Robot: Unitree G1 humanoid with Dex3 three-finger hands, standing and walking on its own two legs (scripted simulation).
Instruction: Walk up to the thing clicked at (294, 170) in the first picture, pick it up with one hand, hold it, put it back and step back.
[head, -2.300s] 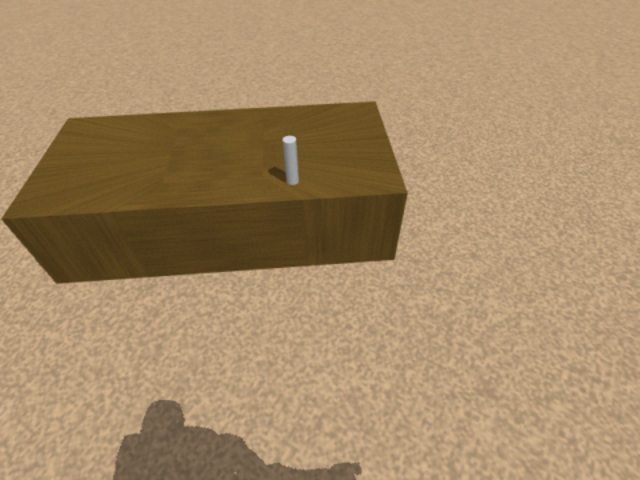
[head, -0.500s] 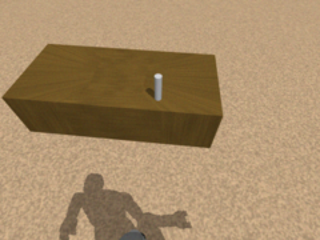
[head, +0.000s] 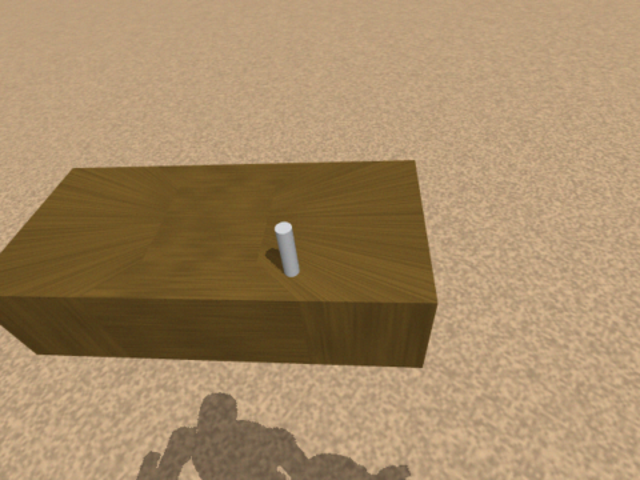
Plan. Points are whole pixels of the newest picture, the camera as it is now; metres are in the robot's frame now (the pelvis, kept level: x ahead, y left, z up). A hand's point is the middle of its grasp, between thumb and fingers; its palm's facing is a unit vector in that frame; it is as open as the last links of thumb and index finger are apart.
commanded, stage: walk up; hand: left
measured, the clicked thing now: (287, 250) +0.76 +0.16 -0.30
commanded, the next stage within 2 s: none
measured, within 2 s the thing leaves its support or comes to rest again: neither
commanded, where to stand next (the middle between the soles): +0.34 +0.00 m, yaw +1 degrees
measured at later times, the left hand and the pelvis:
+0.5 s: hand (159, 453) +0.21 +0.28 -0.13, palm faces -0.04 -0.95 -0.32, open 7.4 cm; pelvis +0.17 +0.01 +0.02, yaw +1 degrees
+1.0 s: hand (219, 355) +0.35 +0.21 -0.11, palm faces -0.03 -0.91 -0.41, open 7.4 cm; pelvis +0.26 -0.05 +0.02, yaw +0 degrees
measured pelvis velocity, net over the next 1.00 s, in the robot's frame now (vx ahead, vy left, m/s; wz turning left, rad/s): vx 0.26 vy -0.05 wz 0.01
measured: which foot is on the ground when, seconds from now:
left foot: up 0.00-0.32, down 0.34-0.76, up 0.78-1.00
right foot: down 0.00-0.36, up 0.38-0.74, down 0.76-1.00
